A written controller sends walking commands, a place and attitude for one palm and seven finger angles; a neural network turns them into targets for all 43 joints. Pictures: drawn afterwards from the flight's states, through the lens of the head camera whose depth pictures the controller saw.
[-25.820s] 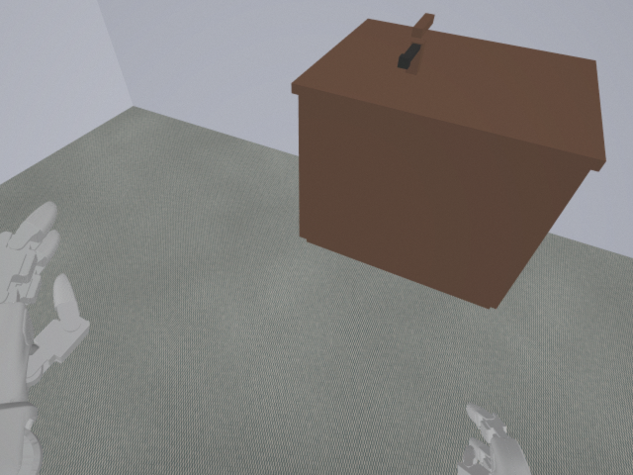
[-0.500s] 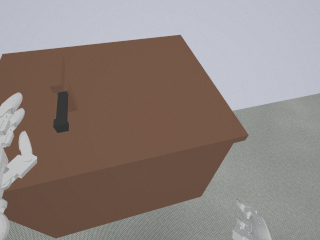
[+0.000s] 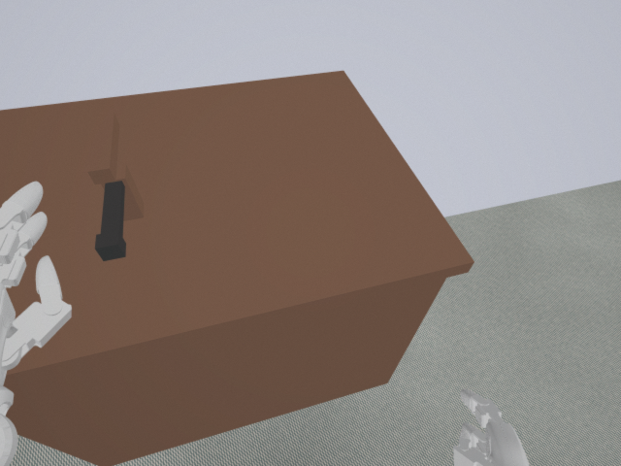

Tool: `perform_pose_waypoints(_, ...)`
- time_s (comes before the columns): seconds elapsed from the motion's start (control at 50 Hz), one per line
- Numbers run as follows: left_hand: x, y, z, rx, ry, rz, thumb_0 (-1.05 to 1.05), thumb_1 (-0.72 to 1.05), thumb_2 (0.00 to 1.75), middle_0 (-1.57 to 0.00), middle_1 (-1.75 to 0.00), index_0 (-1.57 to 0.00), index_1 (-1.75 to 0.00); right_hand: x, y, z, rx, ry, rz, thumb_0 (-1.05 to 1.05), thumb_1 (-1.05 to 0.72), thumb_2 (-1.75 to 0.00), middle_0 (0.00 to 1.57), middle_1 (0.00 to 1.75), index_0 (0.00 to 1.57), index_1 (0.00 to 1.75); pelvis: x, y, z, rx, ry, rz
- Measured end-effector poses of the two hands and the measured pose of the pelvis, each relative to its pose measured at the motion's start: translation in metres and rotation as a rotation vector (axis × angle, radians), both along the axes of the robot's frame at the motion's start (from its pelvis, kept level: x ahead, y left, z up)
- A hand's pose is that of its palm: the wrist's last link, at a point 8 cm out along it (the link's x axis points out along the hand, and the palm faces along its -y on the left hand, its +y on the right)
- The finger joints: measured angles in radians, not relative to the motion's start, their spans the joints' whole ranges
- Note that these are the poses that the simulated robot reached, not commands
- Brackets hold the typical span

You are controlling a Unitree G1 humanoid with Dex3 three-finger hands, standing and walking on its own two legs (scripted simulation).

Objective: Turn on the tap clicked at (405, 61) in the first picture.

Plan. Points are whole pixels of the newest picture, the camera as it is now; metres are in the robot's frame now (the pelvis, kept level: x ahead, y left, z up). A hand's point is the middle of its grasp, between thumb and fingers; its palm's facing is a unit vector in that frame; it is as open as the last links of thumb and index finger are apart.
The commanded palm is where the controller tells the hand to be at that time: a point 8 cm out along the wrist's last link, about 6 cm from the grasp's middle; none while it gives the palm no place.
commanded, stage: shuffle to correct the standing spot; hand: left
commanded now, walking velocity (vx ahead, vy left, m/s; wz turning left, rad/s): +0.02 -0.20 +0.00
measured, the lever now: (111, 245) +0.36 +0.29 +0.07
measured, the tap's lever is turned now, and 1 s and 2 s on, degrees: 0 0 0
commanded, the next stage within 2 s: come to a stop and stand still in 1.52 s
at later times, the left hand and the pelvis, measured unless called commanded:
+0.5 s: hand (64, 307) +0.22 +0.24 +0.17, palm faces +0.33 -0.84 -0.43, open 7.4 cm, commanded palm +0.16 +0.28 +0.18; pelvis +0.00 +0.00 +0.00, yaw +0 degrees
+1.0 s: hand (70, 325) +0.21 +0.23 +0.16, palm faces +0.33 -0.85 -0.41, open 7.4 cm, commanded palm +0.16 +0.27 +0.18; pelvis -0.01 -0.01 +0.00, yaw -1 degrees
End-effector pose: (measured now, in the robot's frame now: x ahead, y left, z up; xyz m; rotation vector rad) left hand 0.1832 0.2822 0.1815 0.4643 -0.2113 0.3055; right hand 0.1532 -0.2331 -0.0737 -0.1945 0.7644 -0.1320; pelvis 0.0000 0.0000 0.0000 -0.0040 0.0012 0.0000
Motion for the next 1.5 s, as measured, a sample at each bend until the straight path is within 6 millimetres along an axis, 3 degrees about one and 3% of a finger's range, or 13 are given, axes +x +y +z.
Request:
perform_pose_waypoints(0.28,-0.005,0.000,-0.007,-0.038,0.016,0.015,0.02,0.89,0.90,-0.22,-0.30,-0.21,-0.30,0.002,0.003,0.000,0.007,0.000,0.011,0.02,-0.91,-0.89,0.20,0.30,0.20,0.30,0.000,-0.001,0.000,-0.001,-0.002,0.003)
perform_pose_waypoints(0.5,0.002,0.001,0.002,0.024,0.014,0.002,0.02,0.89,0.90,-0.21,-0.30,-0.21,-0.30,0.011,0.009,-0.001,0.028,-0.015,0.026,0.02,-0.91,-0.89,0.20,0.30,0.20,0.30,0.000,-0.001,-0.001,-0.006,0.005,-0.005)
perform_pose_waypoints(0.66,-0.001,-0.002,-0.007,-0.025,0.023,-0.003,0.02,0.89,0.90,-0.22,-0.30,-0.21,-0.30,0.006,0.003,-0.001,0.011,-0.004,0.007,0.02,-0.91,-0.89,0.20,0.30,0.20,0.30,0.001,-0.001,-0.002,-0.002,0.001,0.003)
perform_pose_waypoints(0.86,-0.005,-0.001,0.006,0.047,0.007,0.002,0.02,0.89,0.90,-0.22,-0.30,-0.21,-0.30,0.005,0.002,-0.002,0.018,-0.010,0.022,0.02,-0.91,-0.90,0.20,0.30,0.20,0.30,-0.004,-0.003,-0.001,-0.006,-0.001,0.004)
perform_pose_waypoints(1.02,-0.012,-0.008,-0.006,-0.019,0.017,-0.001,0.02,0.89,0.90,-0.22,-0.30,-0.21,-0.30,-0.005,-0.003,-0.003,0.023,-0.010,0.001,0.02,-0.91,-0.89,0.20,0.30,0.20,0.30,-0.008,-0.007,-0.003,0.000,-0.002,-0.013)
perform_pose_waypoints(1.22,-0.009,-0.013,0.004,0.047,0.011,-0.008,0.02,0.89,0.90,-0.22,-0.30,-0.21,-0.30,-0.011,-0.007,-0.005,0.027,-0.008,0.000,0.02,-0.91,-0.90,0.20,0.30,0.20,0.30,-0.012,-0.011,-0.003,-0.001,0.000,-0.007)
perform_pose_waypoints(1.36,-0.014,-0.017,-0.002,-0.002,0.017,0.007,0.02,0.89,0.90,-0.22,-0.30,-0.21,-0.30,-0.015,-0.015,-0.007,0.027,0.011,-0.011,0.02,-0.91,-0.89,0.20,0.30,0.20,0.30,-0.008,-0.015,-0.002,0.002,0.002,-0.008)
perform_pose_waypoints(1.5,-0.008,-0.019,-0.001,0.009,0.015,0.019,0.02,0.89,0.90,-0.22,-0.30,-0.21,-0.30,-0.009,-0.017,-0.004,0.011,0.007,0.004,0.02,-0.91,-0.90,0.20,0.30,0.20,0.30,-0.008,-0.018,0.000,0.011,-0.002,-0.003)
